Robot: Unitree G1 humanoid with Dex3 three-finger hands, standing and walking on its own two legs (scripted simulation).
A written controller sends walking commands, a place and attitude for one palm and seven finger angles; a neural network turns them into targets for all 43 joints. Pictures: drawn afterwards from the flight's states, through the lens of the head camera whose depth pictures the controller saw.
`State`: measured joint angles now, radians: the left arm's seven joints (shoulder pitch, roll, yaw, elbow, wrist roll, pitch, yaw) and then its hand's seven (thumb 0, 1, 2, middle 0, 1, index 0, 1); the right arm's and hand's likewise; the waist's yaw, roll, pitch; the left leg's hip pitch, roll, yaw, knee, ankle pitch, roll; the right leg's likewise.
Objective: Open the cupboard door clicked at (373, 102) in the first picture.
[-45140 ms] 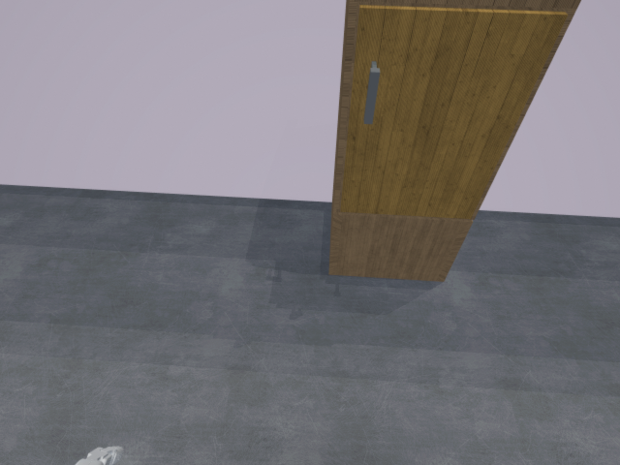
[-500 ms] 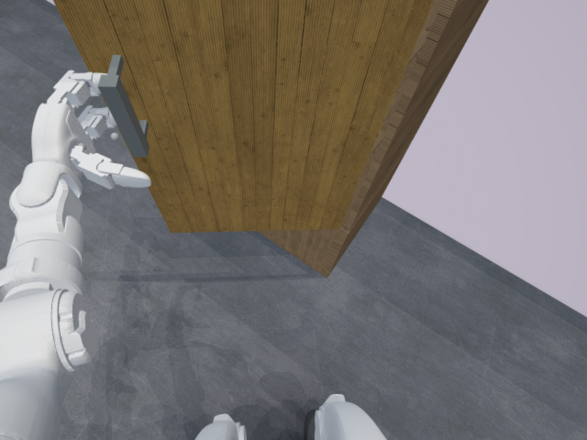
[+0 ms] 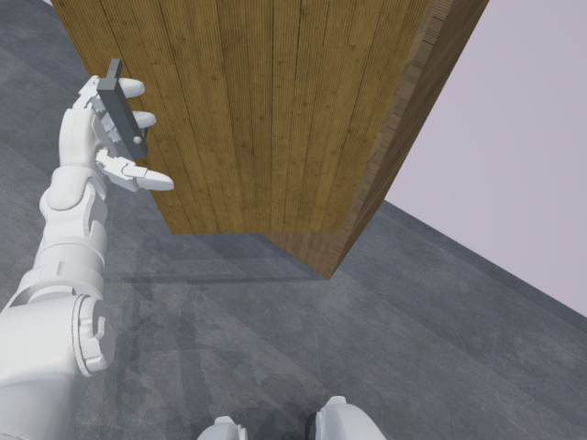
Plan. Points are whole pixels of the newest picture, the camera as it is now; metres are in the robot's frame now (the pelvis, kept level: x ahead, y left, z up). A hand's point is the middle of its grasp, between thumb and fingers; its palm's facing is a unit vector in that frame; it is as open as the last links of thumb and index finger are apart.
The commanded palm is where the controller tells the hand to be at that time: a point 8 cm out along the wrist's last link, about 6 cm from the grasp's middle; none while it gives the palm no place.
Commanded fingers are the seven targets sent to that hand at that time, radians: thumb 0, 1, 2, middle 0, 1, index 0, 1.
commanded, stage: slide the fingers in behind the handle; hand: left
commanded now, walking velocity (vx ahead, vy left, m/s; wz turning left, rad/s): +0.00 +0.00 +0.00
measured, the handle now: (128, 112) +0.54 +0.20 +0.09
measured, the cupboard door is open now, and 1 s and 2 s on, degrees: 38 38 65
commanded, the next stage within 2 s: close the thumb around the handle in 0.50 s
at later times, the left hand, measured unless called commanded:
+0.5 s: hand (142, 141) +0.49 +0.17 +0.09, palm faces -0.02 -1.00 +0.00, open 14.0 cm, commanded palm +0.47 +0.22 +0.08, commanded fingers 0.00 -0.50 0.30 -0.30 -1.20 -0.30 -1.20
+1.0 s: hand (145, 139) +0.50 +0.17 +0.08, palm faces +0.00 -1.00 -0.01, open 9.5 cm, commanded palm +0.47 +0.21 +0.08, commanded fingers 0.00 0.68 0.80 -0.38 -1.33 -0.38 -1.33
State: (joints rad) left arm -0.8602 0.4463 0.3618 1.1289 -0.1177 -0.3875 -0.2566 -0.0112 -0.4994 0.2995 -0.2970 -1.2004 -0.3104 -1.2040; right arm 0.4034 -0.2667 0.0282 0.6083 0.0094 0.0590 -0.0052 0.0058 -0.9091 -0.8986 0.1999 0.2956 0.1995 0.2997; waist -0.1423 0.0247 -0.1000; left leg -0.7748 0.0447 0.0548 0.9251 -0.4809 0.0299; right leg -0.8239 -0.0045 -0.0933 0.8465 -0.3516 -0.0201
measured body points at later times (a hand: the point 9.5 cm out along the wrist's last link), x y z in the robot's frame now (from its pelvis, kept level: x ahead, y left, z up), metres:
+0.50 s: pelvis -0.01 +0.00 +0.00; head +0.10 +0.01 +0.44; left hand +0.48 +0.23 +0.09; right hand +0.01 -0.26 -0.11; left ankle -0.03 +0.09 -0.69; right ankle +0.02 -0.11 -0.69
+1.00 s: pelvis +0.00 +0.00 +0.00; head +0.11 +0.01 +0.43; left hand +0.49 +0.23 +0.09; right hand +0.01 -0.26 -0.12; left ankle -0.03 +0.09 -0.69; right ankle +0.02 -0.11 -0.69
